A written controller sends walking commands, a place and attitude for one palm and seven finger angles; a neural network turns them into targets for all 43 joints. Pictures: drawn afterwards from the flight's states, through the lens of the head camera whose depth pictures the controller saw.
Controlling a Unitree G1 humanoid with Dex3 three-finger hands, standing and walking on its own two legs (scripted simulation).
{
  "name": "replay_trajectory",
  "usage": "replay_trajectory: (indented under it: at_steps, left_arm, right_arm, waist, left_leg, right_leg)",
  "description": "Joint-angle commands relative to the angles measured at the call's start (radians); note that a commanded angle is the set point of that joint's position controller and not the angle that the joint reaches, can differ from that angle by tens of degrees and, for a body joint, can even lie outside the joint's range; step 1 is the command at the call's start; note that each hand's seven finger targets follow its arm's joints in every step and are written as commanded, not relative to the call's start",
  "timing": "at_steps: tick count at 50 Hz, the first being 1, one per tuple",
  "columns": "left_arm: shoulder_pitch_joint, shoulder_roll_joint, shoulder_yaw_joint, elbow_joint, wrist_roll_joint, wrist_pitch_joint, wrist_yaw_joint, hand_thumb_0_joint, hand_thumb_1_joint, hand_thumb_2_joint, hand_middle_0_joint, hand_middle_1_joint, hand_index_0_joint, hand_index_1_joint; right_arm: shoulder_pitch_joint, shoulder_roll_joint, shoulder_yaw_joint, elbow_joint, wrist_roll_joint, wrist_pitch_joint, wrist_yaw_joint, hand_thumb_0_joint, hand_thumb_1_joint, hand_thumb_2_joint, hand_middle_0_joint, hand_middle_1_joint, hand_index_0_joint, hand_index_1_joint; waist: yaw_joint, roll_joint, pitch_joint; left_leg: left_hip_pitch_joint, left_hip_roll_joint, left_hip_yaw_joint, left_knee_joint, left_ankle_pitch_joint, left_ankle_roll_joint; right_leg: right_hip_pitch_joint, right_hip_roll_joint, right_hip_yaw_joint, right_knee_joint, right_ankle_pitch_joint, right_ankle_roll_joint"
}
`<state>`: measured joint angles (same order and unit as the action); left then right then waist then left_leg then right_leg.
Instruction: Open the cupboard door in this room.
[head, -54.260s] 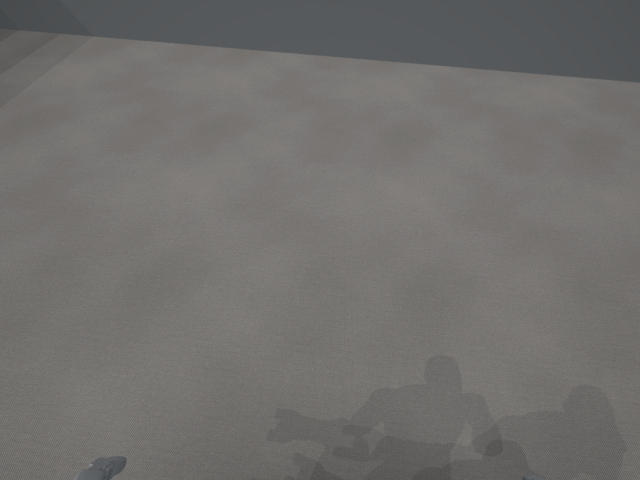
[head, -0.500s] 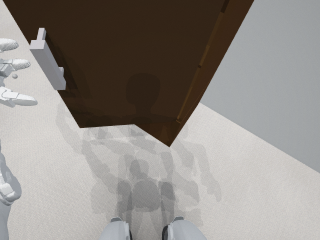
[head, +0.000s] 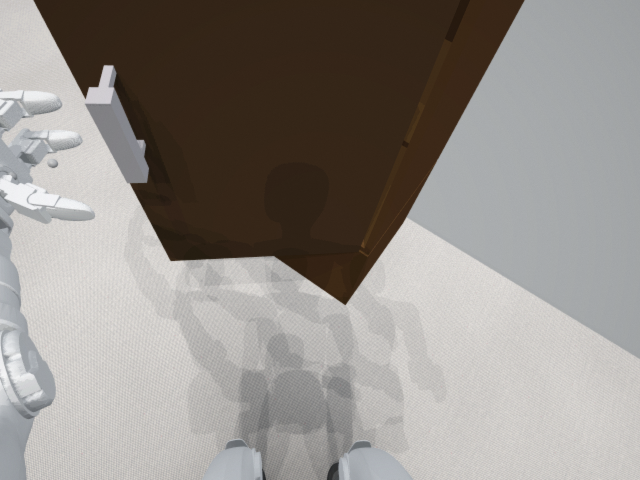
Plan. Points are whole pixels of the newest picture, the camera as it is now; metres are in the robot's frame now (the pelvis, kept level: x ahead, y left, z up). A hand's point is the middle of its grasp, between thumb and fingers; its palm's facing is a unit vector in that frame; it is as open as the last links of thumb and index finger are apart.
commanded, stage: slide the fingers in behind the handle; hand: left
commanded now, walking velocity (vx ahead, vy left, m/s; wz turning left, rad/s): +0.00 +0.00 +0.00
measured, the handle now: (123, 127) +0.53 +0.23 +0.08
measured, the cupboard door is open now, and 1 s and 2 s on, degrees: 41 41 41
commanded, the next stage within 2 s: close the thumb around the handle in 1.68 s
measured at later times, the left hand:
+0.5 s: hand (80, 161) +0.47 +0.26 +0.09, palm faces +0.05 -1.00 +0.00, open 14.0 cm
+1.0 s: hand (101, 166) +0.46 +0.24 +0.09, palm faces +0.05 -1.00 +0.00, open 14.0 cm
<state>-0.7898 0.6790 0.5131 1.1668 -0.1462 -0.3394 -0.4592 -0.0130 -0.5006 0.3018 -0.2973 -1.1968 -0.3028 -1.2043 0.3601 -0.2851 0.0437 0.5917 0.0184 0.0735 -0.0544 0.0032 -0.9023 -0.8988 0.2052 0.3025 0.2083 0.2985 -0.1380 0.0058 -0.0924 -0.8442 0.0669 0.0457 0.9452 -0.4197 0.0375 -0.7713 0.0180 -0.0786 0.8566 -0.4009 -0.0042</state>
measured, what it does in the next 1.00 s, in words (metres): stands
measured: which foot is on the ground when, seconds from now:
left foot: down 0.00-1.00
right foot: down 0.00-1.00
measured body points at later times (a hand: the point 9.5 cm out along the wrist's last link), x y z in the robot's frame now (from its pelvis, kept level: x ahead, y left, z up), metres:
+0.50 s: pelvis +0.00 +0.00 +0.00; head +0.10 +0.03 +0.44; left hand +0.46 +0.31 +0.09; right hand +0.02 -0.27 -0.10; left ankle +0.01 +0.09 -0.69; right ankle +0.00 -0.12 -0.69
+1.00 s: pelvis +0.00 +0.00 +0.00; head +0.09 +0.02 +0.44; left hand +0.45 +0.29 +0.09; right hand +0.04 -0.28 -0.10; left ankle +0.01 +0.09 -0.69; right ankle +0.00 -0.12 -0.69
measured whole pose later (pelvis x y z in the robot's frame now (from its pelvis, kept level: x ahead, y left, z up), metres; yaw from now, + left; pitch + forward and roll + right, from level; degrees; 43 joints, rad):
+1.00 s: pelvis +0.00 +0.00 +0.00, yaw +0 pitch +17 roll -3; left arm -0.76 0.53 0.41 1.10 -0.16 -0.36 -0.34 -0.01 -0.50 0.30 -0.30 -1.20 -0.30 -1.20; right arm 0.37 -0.27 0.03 0.61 0.02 0.07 -0.04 0.00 -0.90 -0.90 0.20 0.30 0.21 0.30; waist -0.12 0.01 -0.09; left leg -0.81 0.06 0.04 0.93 -0.41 0.03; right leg -0.74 0.02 -0.08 0.86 -0.40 -0.01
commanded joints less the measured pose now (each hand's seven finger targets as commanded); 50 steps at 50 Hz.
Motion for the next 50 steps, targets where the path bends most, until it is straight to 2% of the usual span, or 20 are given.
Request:
replay_trajectory:
  at_steps: [1, 4, 7, 10, 17, 20, 22, 25, 27, 28, 30, 32, 34, 35, 36, 40, 42, 44, 46, 50]
  left_arm:
    - [-0.392, 0.346, 0.046, -0.203, -0.025, -0.074, -0.005, 0.0, -0.5, 0.3, -0.3, -1.2, -0.3, -1.2]
    - [-0.398, 0.345, 0.039, -0.172, -0.031, -0.071, -0.021, 0.0, -0.5, 0.3, -0.3, -1.2, -0.3, -1.2]
    - [-0.42, 0.255, -0.03, -0.21, -0.045, -0.072, -0.035, 0.0, -0.5, 0.3, -0.3, -1.2, -0.3, -1.2]
    - [-0.403, 0.299, 0.013, -0.183, -0.051, -0.06, -0.029, 0.0, -0.5, 0.3, -0.3, -1.2, -0.3, -1.2]
    - [-0.411, 0.257, -0.005, -0.285, -0.041, -0.085, 0.019, 0.0, -0.5, 0.3, -0.3, -1.2, -0.3, -1.2]
    - [-0.358, 0.256, 0.014, -0.242, -0.042, -0.073, 0.042, 0.0, -0.5, 0.3, -0.3, -1.2, -0.3, -1.2]
    - [-0.393, 0.228, -0.013, -0.254, -0.038, -0.069, 0.054, 0.0, -0.5, 0.3, -0.3, -1.2, -0.3, -1.2]
    - [-0.393, 0.267, 0.009, -0.242, -0.021, -0.069, 0.07, 0.0, -0.5, 0.3, -0.3, -1.2, -0.3, -1.2]
    - [-0.391, 0.239, -0.003, -0.278, -0.027, -0.086, 0.073, 0.0, -0.5, 0.3, -0.3, -1.2, -0.3, -1.2]
    - [-0.381, 0.258, 0.016, -0.276, -0.025, -0.092, 0.076, 0.0, -0.5, 0.3, -0.3, -1.2, -0.3, -1.2]
    - [-0.376, 0.189, -0.031, -0.274, -0.031, -0.09, 0.07, 0.0, -0.5, 0.3, -0.3, -1.2, -0.3, -1.2]
    - [-0.36, 0.18, -0.03, -0.282, -0.041, -0.09, 0.071, 0.0, -0.5, 0.3, -0.3, -1.2, -0.3, -1.2]
    - [-0.355, 0.16, -0.04, -0.259, -0.045, -0.077, 0.072, 0.0, -0.5, 0.3, -0.3, -1.2, -0.3, -1.2]
    - [-0.349, 0.166, -0.038, -0.245, -0.043, -0.07, 0.075, 0.0, -0.5, 0.3, -0.3, -1.2, -0.3, -1.2]
    - [-0.378, 0.158, -0.05, -0.267, -0.04, -0.071, 0.079, 0.0, -0.5, 0.3, -0.3, -1.2, -0.3, -1.2]
    - [-0.345, 0.158, -0.031, -0.302, -0.04, -0.086, 0.099, 0.0, -0.5, 0.3, -0.3, -1.2, -0.3, -1.2]
    - [-0.371, 0.136, -0.047, -0.31, -0.045, -0.093, 0.104, 0.0, -0.5, 0.3, -0.3, -1.2, -0.3, -1.2]
    - [-0.37, 0.144, -0.049, -0.285, -0.035, -0.09, 0.106, 0.0, -0.5, 0.3, -0.3, -1.2, -0.3, -1.2]
    - [-0.394, 0.113, -0.077, -0.285, -0.031, -0.091, 0.111, 0.0, -0.5, 0.3, -0.3, -1.2, -0.3, -1.2]
    - [-0.437, 0.076, -0.1, -0.303, -0.032, -0.101, 0.13, 0.0, -0.5, 0.3, -0.3, -1.2, -0.3, -1.2]
  right_arm:
    - [0.155, -0.197, -0.069, -0.049, 0.002, -0.02, -0.017, 0.0, -0.9, -0.9, 0.2, 0.3, 0.2, 0.3]
    - [0.159, -0.2, -0.068, -0.046, 0.004, -0.022, -0.021, 0.0, -0.9, -0.9, 0.2, 0.3, 0.2, 0.3]
    - [0.161, -0.193, -0.066, -0.045, 0.003, -0.023, -0.019, 0.0, -0.9, -0.9, 0.2, 0.3, 0.2, 0.3]
    - [0.167, -0.2, -0.069, -0.037, 0.004, -0.02, -0.021, 0.0, -0.9, -0.9, 0.2, 0.3, 0.2, 0.3]
    - [0.167, -0.187, -0.074, -0.042, -0.001, -0.02, -0.011, 0.0, -0.9, -0.9, 0.2, 0.3, 0.2, 0.3]
    - [0.164, -0.187, -0.075, -0.04, 0.001, -0.018, -0.008, 0.0, -0.9, -0.9, 0.2, 0.3, 0.2, 0.3]
    - [0.162, -0.182, -0.071, -0.044, 0.002, -0.018, -0.007, 0.0, -0.9, -0.9, 0.2, 0.3, 0.2, 0.3]
    - [0.16, -0.185, -0.071, -0.046, 0.002, -0.017, -0.008, 0.0, -0.9, -0.9, 0.2, 0.3, 0.2, 0.3]
    - [0.162, -0.18, -0.073, -0.051, 0.0, -0.019, -0.005, 0.0, -0.9, -0.9, 0.2, 0.3, 0.2, 0.3]
    - [0.163, -0.182, -0.074, -0.047, 0.0, -0.019, -0.005, 0.0, -0.9, -0.9, 0.2, 0.3, 0.2, 0.3]
    - [0.156, -0.174, -0.075, -0.047, 0.002, -0.018, 0.0, 0.0, -0.9, -0.9, 0.2, 0.3, 0.2, 0.3]
    - [0.159, -0.175, -0.076, -0.048, 0.001, -0.017, 0.001, 0.0, -0.9, -0.9, 0.2, 0.3, 0.2, 0.3]
    - [0.153, -0.175, -0.078, -0.045, 0.004, -0.016, 0.001, 0.0, -0.9, -0.9, 0.2, 0.3, 0.2, 0.3]
    - [0.15, -0.175, -0.076, -0.046, 0.006, -0.015, -0.001, 0.0, -0.9, -0.9, 0.2, 0.3, 0.2, 0.3]
    - [0.148, -0.174, -0.076, -0.047, 0.005, -0.016, 0.0, 0.0, -0.9, -0.9, 0.2, 0.3, 0.2, 0.3]
    - [0.143, -0.168, -0.078, -0.049, 0.002, -0.017, 0.004, 0.0, -0.9, -0.9, 0.2, 0.3, 0.2, 0.3]
    - [0.143, -0.165, -0.077, -0.046, 0.002, -0.019, 0.004, 0.0, -0.9, -0.9, 0.2, 0.3, 0.2, 0.3]
    - [0.135, -0.167, -0.075, -0.046, 0.005, -0.017, 0.002, 0.0, -0.9, -0.9, 0.2, 0.3, 0.2, 0.3]
    - [0.133, -0.165, -0.076, -0.043, 0.006, -0.02, 0.002, 0.0, -0.9, -0.9, 0.2, 0.3, 0.2, 0.3]
    - [0.133, -0.165, -0.078, -0.033, 0.002, -0.028, 0.004, 0.0, -0.9, -0.9, 0.2, 0.3, 0.2, 0.3]
  waist:
    - [0.004, 0.157, -0.403]
    - [-0.004, 0.148, -0.394]
    - [-0.013, 0.19, -0.405]
    - [-0.005, 0.134, -0.409]
    - [0.012, 0.214, -0.445]
    - [0.018, 0.147, -0.423]
    - [0.006, 0.154, -0.393]
    - [0.01, 0.139, -0.39]
    - [0.01, 0.152, -0.425]
    - [0.017, 0.154, -0.443]
    - [0.005, 0.158, -0.415]
    - [0.012, 0.163, -0.426]
    - [0.004, 0.111, -0.405]
    - [0.008, 0.115, -0.382]
    - [0.003, 0.113, -0.388]
    - [0.023, 0.145, -0.431]
    - [0.008, 0.109, -0.406]
    - [0.011, 0.127, -0.386]
    - [0.002, 0.128, -0.374]
    - [-0.005, 0.147, -0.408]
  left_leg:
    - [0.382, -0.028, -0.086, -0.095, 0.367, -0.005]
    - [0.364, -0.028, -0.085, -0.094, 0.345, -0.002]
    - [0.411, -0.027, -0.089, -0.093, 0.37, -0.004]
    - [0.37, -0.029, -0.091, -0.096, 0.342, -0.001]
    - [0.456, -0.024, -0.104, -0.104, 0.393, -0.011]
    - [0.416, -0.025, -0.097, -0.11, 0.375, -0.009]
    - [0.397, -0.029, -0.089, -0.112, 0.353, -0.004]
    - [0.369, -0.03, -0.085, -0.116, 0.335, -0.004]
    - [0.402, -0.031, -0.081, -0.107, 0.372, -0.003]
    - [0.417, -0.027, -0.086, -0.107, 0.392, -0.008]
    - [0.423, -0.026, -0.083, -0.107, 0.395, -0.009]
    - [0.44, -0.026, -0.086, -0.105, 0.419, -0.01]
    - [0.414, -0.026, -0.08, -0.108, 0.391, -0.007]
    - [0.384, -0.029, -0.076, -0.112, 0.365, -0.005]
    - [0.379, -0.031, -0.077, -0.115, 0.354, -0.004]
    - [0.417, -0.032, -0.075, -0.11, 0.393, -0.009]
    - [0.403, -0.033, -0.075, -0.108, 0.387, -0.003]
    - [0.383, -0.035, -0.074, -0.114, 0.353, -0.007]
    - [0.391, -0.034, -0.078, -0.119, 0.325, -0.007]
    - [0.432, -0.032, -0.091, -0.115, 0.337, -0.011]
  right_leg:
    - [0.086, 0.039, 0.037, -0.08, 0.266, -0.013]
    - [0.083, 0.039, 0.041, -0.082, 0.256, -0.012]
    - [0.047, 0.04, 0.034, -0.08, 0.255, -0.017]
    - [0.076, 0.038, 0.037, -0.084, 0.248, -0.012]
    - [0.044, 0.042, 0.026, -0.076, 0.239, -0.022]
    - [0.079, 0.042, 0.029, -0.085, 0.25, -0.016]
    - [0.078, 0.039, 0.031, -0.087, 0.247, -0.015]
    - [0.1, 0.038, 0.037, -0.088, 0.25, -0.012]
    - [0.107, 0.041, 0.039, -0.082, 0.278, -0.015]
    - [0.111, 0.04, 0.037, -0.078, 0.288, -0.015]
    - [0.09, 0.041, 0.034, -0.082, 0.288, -0.013]
    - [0.093, 0.043, 0.032, -0.078, 0.297, -0.018]
    - [0.099, 0.041, 0.033, -0.087, 0.297, -0.01]
    - [0.107, 0.039, 0.037, -0.09, 0.288, -0.01]
    - [0.114, 0.036, 0.037, -0.089, 0.284, -0.009]
    - [0.129, 0.037, 0.039, -0.083, 0.309, -0.013]
    - [0.133, 0.039, 0.038, -0.085, 0.314, -0.013]
    - [0.125, 0.036, 0.041, -0.087, 0.293, -0.012]
    - [0.104, 0.035, 0.039, -0.093, 0.261, -0.013]
    - [0.078, 0.036, 0.036, -0.088, 0.25, -0.014]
